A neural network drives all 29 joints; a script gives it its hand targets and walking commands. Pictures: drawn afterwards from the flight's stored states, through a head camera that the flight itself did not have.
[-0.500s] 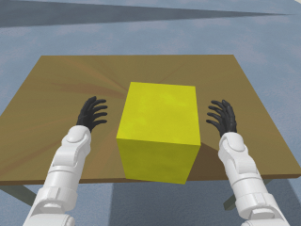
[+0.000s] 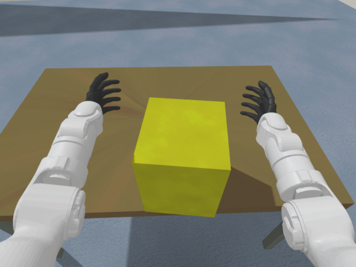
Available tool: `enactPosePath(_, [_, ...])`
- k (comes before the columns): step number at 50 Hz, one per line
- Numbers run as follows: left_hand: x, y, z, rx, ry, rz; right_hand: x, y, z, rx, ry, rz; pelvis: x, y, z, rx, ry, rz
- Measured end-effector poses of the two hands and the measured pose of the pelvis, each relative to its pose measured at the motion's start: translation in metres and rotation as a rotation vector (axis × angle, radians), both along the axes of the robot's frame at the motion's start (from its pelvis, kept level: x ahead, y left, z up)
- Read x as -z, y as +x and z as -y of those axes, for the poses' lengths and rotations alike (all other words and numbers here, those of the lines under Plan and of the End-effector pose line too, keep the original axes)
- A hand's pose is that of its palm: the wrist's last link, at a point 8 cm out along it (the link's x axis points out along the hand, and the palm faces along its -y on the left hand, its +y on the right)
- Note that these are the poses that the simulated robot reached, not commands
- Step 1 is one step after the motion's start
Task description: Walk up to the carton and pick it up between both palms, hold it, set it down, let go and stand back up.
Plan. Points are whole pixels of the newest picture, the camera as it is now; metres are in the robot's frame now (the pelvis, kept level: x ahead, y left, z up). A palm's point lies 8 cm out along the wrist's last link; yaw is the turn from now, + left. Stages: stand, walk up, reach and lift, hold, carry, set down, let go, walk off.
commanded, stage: reach and lift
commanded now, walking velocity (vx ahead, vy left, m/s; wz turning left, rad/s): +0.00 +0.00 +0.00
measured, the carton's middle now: (182, 159) +0.40 -0.02 -0.02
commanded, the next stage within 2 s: none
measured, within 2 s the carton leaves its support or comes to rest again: neither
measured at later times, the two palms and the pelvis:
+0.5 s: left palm (107, 136) +0.43 +0.17 +0.06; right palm (255, 139) +0.40 -0.20 +0.06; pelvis -0.01 -0.01 -0.01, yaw +1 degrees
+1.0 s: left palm (122, 149) +0.44 +0.14 +0.00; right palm (246, 151) +0.41 -0.20 +0.00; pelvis -0.01 +0.00 -0.04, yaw +1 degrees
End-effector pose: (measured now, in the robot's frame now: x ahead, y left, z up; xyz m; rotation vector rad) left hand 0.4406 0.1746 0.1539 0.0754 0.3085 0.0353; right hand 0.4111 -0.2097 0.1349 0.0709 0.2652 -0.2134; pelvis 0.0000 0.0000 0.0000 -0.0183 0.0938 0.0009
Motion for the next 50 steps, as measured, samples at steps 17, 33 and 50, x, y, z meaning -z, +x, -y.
enactPosePath(17, [0.036,0.007,0.009,0.02,0.018,-0.014,0.016,0.008,0.0,0.012,-0.054,-0.034,0.002,-0.003,0.009,-0.015,0.002,-0.063])
enactPosePath(33, [0.124,-0.005,0.007,-0.007,0.042,-0.013,0.124,-0.011,-0.008,0.003,-0.026,-0.078,0.026,-0.012,0.003,-0.027,0.002,-0.279])
enactPosePath(50, [0.156,-0.003,0.032,0.031,0.015,0.008,0.137,0.001,-0.01,0.003,-0.033,-0.009,0.045,-0.013,0.001,-0.013,-0.005,-0.354])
